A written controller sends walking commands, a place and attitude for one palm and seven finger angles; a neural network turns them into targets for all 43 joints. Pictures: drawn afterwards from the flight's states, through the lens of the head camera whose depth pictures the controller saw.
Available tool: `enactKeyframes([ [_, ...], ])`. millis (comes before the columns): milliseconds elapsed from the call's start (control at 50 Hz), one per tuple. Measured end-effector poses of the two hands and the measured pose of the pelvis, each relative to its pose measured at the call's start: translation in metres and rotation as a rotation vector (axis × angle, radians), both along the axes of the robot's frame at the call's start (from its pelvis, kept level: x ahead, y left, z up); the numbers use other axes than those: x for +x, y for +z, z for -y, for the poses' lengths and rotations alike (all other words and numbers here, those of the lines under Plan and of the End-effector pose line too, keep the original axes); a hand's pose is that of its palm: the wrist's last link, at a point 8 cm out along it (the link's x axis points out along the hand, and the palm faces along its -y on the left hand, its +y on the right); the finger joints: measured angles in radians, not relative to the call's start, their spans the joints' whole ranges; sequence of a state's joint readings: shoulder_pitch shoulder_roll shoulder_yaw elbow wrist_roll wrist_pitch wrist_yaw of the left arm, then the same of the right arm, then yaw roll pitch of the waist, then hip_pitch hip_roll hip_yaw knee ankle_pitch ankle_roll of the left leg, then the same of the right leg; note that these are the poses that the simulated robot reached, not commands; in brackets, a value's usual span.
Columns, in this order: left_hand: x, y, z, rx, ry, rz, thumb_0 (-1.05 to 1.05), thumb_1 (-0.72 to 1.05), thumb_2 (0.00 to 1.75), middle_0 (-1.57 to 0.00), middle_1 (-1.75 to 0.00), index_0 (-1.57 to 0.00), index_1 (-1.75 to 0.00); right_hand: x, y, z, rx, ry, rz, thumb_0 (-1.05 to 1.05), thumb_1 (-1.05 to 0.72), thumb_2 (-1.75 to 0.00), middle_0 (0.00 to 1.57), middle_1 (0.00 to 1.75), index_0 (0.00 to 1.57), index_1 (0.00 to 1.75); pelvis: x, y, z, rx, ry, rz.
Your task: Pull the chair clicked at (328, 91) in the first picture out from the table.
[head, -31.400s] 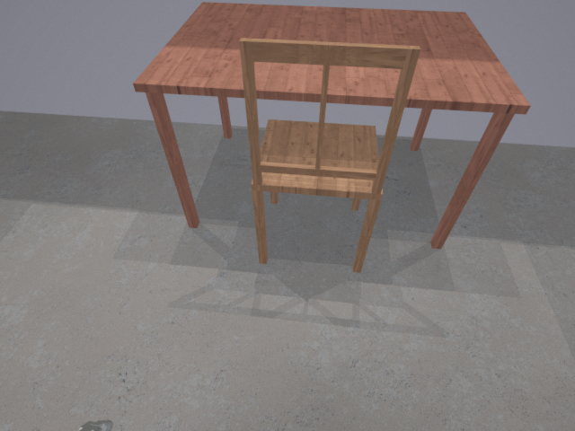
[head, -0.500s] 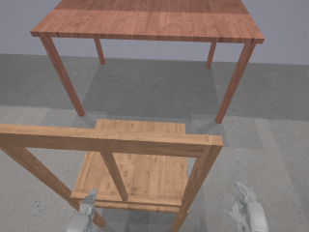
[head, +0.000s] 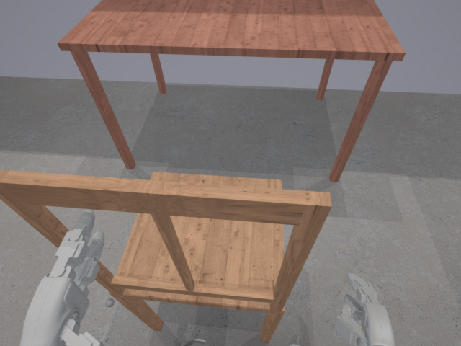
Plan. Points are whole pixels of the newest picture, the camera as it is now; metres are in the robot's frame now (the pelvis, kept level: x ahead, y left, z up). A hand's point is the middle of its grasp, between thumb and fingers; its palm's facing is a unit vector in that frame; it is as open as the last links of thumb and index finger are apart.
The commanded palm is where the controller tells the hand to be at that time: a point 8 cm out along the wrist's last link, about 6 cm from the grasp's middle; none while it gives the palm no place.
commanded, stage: draw the hand back to the body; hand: left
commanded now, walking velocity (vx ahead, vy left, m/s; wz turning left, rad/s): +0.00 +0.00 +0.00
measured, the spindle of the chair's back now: (178, 257) +0.27 +0.12 +0.00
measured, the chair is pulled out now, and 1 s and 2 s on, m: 0.60 0.60 0.60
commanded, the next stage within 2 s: step back with the hand held close in 1.06 s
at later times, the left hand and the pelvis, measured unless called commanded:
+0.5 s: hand (52, 279) +0.18 +0.23 +0.13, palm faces +0.27 -0.84 -0.48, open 11.0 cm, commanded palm +0.16 +0.28 +0.21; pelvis +0.03 -0.01 +0.06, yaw +0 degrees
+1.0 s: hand (39, 269) +0.19 +0.25 +0.14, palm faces +0.28 -0.79 -0.54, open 6.5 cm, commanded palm +0.17 +0.29 +0.24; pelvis +0.03 -0.01 +0.06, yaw +0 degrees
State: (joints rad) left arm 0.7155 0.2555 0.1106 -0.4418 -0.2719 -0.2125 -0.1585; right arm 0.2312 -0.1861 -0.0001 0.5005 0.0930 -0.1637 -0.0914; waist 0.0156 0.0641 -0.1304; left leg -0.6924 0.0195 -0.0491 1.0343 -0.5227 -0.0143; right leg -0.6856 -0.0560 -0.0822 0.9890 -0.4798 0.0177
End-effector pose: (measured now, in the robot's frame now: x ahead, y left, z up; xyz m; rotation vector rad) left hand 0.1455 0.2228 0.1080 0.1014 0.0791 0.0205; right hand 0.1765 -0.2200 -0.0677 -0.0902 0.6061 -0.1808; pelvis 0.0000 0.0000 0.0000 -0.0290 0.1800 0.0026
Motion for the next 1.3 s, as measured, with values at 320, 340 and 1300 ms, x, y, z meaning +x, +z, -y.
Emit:
enactKeyframes([
  [320, -0.001, 0.042, -0.034, 0.313, 0.281, -0.138, -0.01, -0.05, 0.44, -0.08, -0.11, -0.13, -0.12, 0.019, 0.038, 0.002, -0.073, 0.067, -0.029, 0.01, -0.9, -0.9, 0.2, 0.3, 0.2, 0.3, 0.02, 0.046, 0.002, 0.009, 0.001, 0.171],
  [340, -0.001, 0.044, -0.036, 0.318, 0.285, -0.143, -0.01, -0.02, 0.46, -0.08, -0.11, -0.14, -0.13, 0.022, 0.04, 0.001, -0.073, 0.075, -0.025, 0.01, -0.9, -0.9, 0.2, 0.3, 0.2, 0.3, 0.021, 0.047, 0.003, 0.01, 0.002, 0.177],
  [1300, 0.014, 0.066, -0.073, 0.442, 0.313, -0.213, 0.01, 0.89, 0.9, -0.21, -0.3, -0.44, -0.38, 0.026, 0.051, -0.001, -0.062, 0.14, -0.032, 0.01, -0.9, -0.9, 0.2, 0.3, 0.2, 0.3, 0.012, 0.065, 0.007, 0.025, -0.022, 0.24],
])
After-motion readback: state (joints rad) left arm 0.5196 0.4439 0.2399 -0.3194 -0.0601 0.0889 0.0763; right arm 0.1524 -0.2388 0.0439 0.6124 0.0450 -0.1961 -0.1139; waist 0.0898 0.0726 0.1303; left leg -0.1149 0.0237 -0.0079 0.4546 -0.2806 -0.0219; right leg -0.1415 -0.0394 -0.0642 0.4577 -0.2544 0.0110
